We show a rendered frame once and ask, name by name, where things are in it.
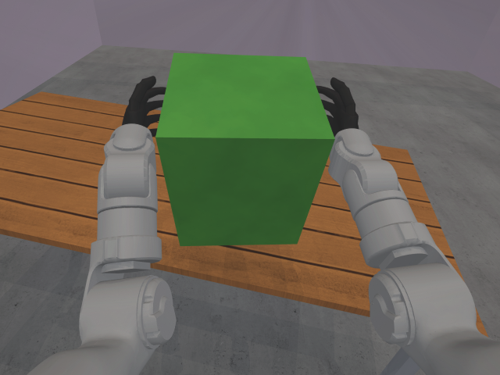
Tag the right robot upper arm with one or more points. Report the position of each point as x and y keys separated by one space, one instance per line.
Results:
x=427 y=310

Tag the robot right hand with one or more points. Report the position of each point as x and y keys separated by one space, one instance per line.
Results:
x=343 y=108

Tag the left robot upper arm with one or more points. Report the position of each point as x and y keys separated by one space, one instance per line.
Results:
x=122 y=322

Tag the carton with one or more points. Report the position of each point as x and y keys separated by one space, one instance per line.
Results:
x=243 y=141

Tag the left robot forearm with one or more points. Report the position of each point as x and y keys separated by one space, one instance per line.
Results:
x=127 y=208

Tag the table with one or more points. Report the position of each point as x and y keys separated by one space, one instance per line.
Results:
x=51 y=152

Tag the robot left hand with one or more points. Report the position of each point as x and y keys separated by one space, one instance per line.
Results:
x=138 y=107

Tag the right robot forearm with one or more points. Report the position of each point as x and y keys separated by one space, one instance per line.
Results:
x=391 y=235

